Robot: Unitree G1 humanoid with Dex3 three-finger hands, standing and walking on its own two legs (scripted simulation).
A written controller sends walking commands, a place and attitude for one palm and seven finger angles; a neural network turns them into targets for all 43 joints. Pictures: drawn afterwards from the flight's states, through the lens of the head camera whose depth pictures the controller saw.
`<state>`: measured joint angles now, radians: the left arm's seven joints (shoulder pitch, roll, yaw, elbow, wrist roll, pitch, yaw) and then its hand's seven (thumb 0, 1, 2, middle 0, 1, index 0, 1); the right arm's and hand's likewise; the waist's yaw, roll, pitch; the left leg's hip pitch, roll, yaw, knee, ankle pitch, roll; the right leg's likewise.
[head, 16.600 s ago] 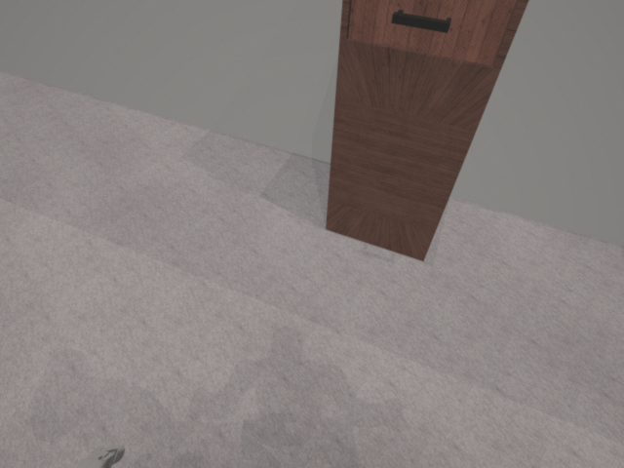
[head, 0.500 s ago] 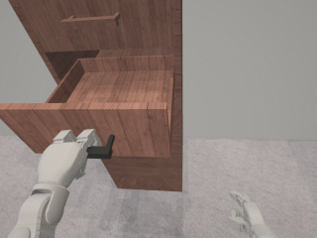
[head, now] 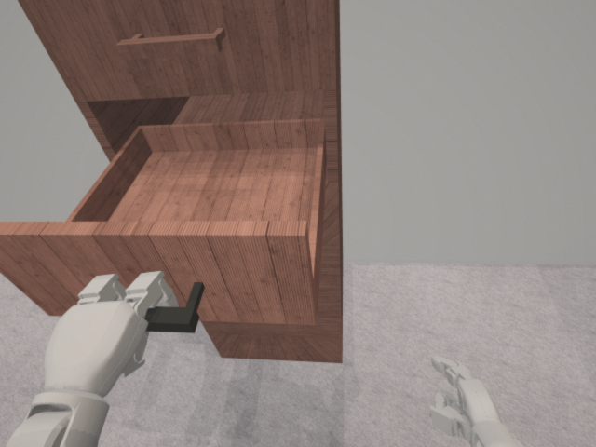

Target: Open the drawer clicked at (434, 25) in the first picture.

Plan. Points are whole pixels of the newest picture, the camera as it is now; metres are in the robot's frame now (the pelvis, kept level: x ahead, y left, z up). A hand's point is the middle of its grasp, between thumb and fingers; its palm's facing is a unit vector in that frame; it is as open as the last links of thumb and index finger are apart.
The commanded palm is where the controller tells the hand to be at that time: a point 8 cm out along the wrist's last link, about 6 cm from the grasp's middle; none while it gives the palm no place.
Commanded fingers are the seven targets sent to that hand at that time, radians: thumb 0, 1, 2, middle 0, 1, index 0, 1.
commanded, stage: pull the drawer open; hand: left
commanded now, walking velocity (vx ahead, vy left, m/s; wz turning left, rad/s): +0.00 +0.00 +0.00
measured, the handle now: (142, 303) +0.23 +0.22 +0.13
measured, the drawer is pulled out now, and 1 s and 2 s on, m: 0.30 0.30 0.28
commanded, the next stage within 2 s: open the thumb to release the handle in 0.14 s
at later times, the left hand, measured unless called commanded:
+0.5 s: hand (129, 341) +0.20 +0.22 +0.11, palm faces +0.11 -0.11 -0.99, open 7.0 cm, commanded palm +0.16 +0.22 +0.17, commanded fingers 0.00 -0.08 0.48 -0.33 -1.25 -0.33 -1.25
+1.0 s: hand (131, 346) +0.19 +0.22 +0.11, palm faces +0.12 -0.12 -0.99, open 13.4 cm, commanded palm +0.16 +0.22 +0.16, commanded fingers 0.00 -0.50 0.30 -0.30 -1.20 -0.30 -1.20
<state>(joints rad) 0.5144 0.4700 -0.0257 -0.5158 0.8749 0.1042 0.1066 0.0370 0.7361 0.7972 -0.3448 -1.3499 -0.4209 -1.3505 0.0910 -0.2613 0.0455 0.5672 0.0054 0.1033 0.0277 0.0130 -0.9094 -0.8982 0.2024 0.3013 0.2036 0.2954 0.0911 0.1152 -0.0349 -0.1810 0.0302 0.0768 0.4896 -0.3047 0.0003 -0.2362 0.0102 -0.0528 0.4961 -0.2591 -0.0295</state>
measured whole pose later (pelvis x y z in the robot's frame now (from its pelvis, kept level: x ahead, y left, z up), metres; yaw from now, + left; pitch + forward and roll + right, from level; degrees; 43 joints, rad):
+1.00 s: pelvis -0.03 +0.00 +0.00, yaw +2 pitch -2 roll +0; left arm 0.26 0.42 -0.08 -0.32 0.93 0.09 0.08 0.00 -0.48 0.31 -0.32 -1.23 -0.37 -1.24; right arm 0.08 -0.25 0.03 0.64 -0.01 0.08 0.00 0.01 -0.91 -0.90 0.20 0.30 0.20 0.30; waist 0.12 0.11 0.01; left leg -0.16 0.01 0.05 0.45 -0.24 0.01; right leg -0.21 -0.01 -0.08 0.46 -0.21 -0.03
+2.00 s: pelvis -0.04 +0.00 +0.01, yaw +3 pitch -5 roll +1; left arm -0.04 0.59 -0.05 -0.33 0.76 0.12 -0.12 0.00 -0.50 0.30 -0.46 -1.27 -0.42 -1.25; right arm 0.04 -0.27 0.05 0.67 0.03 0.04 0.01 0.01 -0.91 -0.90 0.20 0.30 0.20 0.30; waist 0.13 0.16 0.02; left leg -0.12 0.00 0.03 0.40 -0.19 0.00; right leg -0.16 -0.02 -0.09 0.42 -0.17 -0.03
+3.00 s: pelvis -0.04 +0.00 +0.00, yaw +2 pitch -3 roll +1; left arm -0.06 0.72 0.15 -0.49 0.65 0.22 -0.26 0.00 -0.50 0.30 -0.32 -1.20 -0.32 -1.20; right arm 0.02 -0.29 0.07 0.60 0.05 0.07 0.03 0.01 -0.91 -0.90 0.20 0.30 0.20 0.30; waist 0.12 0.16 -0.01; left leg -0.20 0.00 0.04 0.49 -0.24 0.00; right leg -0.25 -0.02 -0.08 0.52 -0.22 -0.03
